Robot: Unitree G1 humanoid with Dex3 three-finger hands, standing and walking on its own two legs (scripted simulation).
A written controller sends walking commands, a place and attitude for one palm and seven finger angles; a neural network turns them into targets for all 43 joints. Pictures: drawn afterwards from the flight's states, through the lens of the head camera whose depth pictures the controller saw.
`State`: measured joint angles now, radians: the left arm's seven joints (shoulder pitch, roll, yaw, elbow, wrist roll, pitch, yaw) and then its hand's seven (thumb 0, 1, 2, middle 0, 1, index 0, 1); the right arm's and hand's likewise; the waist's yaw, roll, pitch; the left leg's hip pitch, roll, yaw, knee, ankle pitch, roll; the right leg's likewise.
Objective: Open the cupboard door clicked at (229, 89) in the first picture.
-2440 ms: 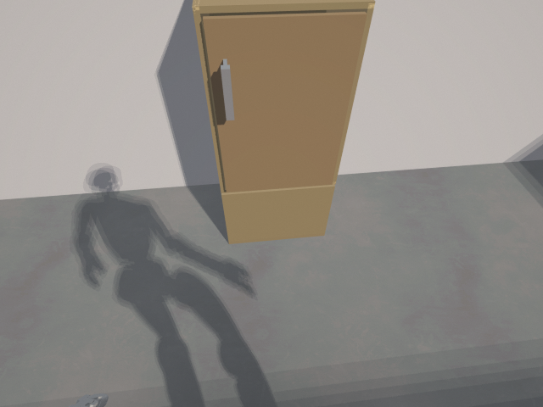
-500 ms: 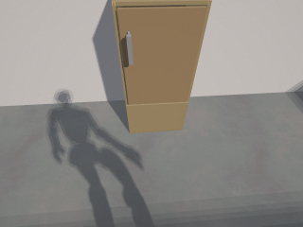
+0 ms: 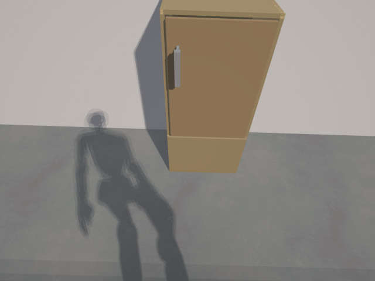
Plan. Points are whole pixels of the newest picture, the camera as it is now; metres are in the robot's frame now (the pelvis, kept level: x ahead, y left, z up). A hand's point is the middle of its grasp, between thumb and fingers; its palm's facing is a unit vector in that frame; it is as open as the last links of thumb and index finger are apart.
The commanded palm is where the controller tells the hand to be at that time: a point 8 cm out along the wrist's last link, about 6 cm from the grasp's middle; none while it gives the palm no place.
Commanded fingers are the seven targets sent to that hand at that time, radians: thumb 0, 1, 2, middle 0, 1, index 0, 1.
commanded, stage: take the last steps up to it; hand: left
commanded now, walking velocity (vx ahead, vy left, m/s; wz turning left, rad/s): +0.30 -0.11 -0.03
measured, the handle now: (177, 66) +0.87 +0.11 +0.02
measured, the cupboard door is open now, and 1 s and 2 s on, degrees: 0 0 0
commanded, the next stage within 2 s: come to a stop and stand still in 0.72 s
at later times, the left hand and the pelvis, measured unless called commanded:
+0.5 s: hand out of the picture +0.15 +0.18 -0.17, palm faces +0.04 -0.99 -0.13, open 7.4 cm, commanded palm none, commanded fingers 0.00 0.90 0.90 -0.20 -0.30 -0.20 -0.30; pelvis +0.16 +0.02 +0.01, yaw -2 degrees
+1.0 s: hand (161, 215) +0.34 +0.10 -0.18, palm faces +0.02 -0.99 -0.16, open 7.3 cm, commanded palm none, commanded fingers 0.00 0.90 0.90 -0.20 -0.30 -0.20 -0.30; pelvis +0.33 -0.06 +0.00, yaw -1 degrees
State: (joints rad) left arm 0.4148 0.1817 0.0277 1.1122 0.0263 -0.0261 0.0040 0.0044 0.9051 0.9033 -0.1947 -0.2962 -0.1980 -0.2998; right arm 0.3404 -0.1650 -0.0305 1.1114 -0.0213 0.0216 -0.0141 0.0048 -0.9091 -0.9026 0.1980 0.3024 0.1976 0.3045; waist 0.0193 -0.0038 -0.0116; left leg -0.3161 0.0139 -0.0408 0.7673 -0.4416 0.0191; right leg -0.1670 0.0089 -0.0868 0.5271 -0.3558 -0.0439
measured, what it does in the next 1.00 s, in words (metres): walks ahead: left foot, then right foot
